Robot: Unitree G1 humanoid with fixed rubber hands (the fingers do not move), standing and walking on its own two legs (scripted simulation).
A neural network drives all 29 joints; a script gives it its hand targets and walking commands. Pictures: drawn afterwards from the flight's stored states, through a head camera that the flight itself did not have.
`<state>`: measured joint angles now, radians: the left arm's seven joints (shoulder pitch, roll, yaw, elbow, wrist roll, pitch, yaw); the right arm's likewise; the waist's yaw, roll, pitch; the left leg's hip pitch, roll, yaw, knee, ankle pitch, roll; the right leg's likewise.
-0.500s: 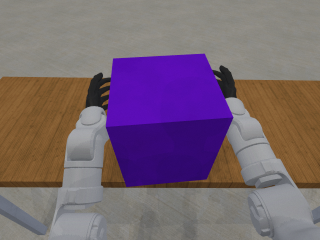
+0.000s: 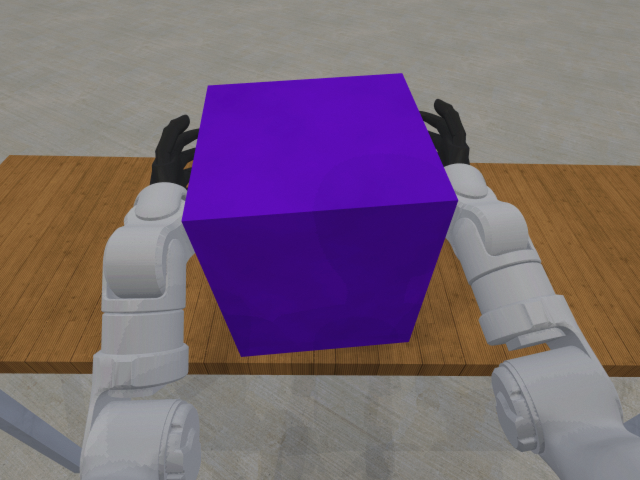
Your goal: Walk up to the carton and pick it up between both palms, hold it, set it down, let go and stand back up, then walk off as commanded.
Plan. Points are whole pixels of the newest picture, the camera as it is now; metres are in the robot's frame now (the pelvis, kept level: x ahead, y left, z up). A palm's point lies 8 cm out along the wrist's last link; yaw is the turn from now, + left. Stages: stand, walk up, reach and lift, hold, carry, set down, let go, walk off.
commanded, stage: reach and lift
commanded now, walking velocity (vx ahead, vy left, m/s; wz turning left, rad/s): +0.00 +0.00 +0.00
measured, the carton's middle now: (316, 224) +0.36 +0.02 +0.16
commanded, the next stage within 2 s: hold in 1.46 s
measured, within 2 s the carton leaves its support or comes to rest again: neither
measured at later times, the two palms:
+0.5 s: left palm (156, 176) +0.37 +0.19 +0.23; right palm (439, 159) +0.41 -0.11 +0.23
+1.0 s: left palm (153, 168) +0.36 +0.19 +0.24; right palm (444, 149) +0.40 -0.12 +0.24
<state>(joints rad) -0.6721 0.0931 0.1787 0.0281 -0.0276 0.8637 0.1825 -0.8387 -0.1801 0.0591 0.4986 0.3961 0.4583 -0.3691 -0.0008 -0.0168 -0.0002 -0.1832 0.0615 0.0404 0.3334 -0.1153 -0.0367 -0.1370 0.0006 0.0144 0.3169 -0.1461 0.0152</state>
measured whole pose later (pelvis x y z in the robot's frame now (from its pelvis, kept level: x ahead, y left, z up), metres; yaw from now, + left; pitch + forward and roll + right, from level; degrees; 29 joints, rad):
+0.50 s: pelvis +0.00 +0.00 +0.00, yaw +0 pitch -2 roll -1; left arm -0.72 0.13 0.19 0.00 -0.03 0.97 0.16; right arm -0.87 -0.18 0.06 0.46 0.41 0.54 -0.38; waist 0.00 -0.02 -0.01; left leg -0.20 0.06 0.04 0.36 -0.14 -0.03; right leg -0.14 0.00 0.01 0.32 -0.15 0.02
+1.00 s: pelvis +0.00 +0.01 +0.00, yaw +0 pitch -2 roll -1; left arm -0.72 0.13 0.19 -0.08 -0.03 1.04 0.16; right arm -0.87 -0.19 0.06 0.39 0.44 0.60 -0.38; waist -0.01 -0.02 -0.02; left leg -0.20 0.06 0.04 0.37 -0.14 -0.03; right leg -0.14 0.00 0.01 0.32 -0.15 0.02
